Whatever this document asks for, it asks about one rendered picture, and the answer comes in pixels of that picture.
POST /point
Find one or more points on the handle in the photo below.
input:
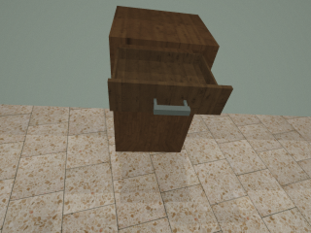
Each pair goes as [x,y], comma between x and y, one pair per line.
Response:
[170,110]

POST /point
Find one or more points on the cabinet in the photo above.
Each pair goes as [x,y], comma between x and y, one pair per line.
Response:
[146,29]

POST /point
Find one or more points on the drawer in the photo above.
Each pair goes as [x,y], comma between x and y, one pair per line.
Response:
[140,76]

